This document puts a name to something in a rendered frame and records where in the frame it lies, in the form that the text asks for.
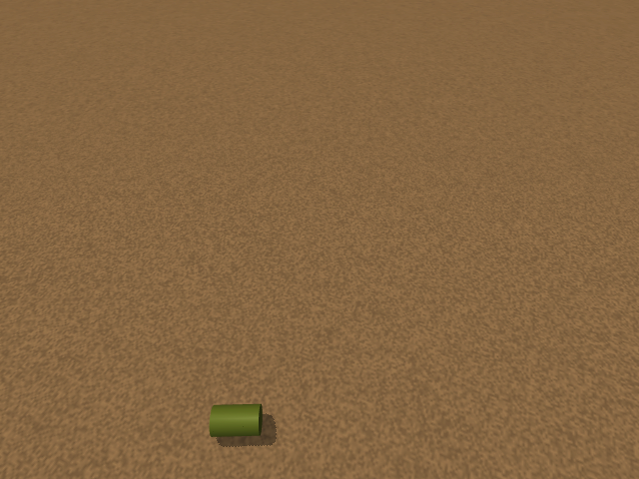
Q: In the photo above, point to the can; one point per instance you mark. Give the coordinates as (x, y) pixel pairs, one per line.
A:
(236, 420)

